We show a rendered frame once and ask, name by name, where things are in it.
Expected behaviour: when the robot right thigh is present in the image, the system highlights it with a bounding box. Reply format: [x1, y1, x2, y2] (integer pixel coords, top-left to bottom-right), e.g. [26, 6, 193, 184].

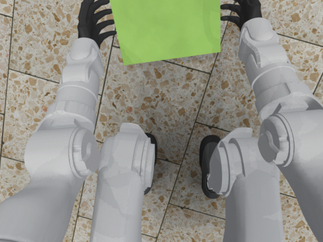
[212, 138, 284, 242]

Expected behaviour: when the robot right foot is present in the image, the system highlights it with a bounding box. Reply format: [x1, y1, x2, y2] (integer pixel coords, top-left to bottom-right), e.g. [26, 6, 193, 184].
[199, 135, 221, 199]

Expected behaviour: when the left robot upper arm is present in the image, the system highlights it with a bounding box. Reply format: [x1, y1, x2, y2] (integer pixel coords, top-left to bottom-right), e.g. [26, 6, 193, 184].
[0, 127, 100, 242]

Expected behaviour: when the right robot upper arm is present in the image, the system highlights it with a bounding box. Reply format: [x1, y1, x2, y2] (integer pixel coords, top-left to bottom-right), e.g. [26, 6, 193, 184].
[258, 109, 323, 242]

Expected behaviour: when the carton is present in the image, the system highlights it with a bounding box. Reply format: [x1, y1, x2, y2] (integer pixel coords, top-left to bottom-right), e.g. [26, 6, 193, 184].
[110, 0, 221, 66]

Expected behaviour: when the robot right hand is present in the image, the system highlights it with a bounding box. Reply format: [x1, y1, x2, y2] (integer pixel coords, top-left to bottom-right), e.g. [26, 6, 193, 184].
[221, 0, 262, 31]

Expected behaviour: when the robot left hand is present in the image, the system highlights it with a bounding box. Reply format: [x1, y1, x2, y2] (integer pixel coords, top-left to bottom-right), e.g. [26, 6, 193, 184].
[77, 0, 117, 49]

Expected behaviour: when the left robot forearm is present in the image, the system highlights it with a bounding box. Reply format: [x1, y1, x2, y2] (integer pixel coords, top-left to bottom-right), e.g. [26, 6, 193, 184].
[24, 37, 104, 169]

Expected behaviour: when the right robot forearm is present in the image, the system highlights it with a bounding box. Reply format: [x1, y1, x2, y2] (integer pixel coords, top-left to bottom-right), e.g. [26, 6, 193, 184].
[238, 18, 323, 120]

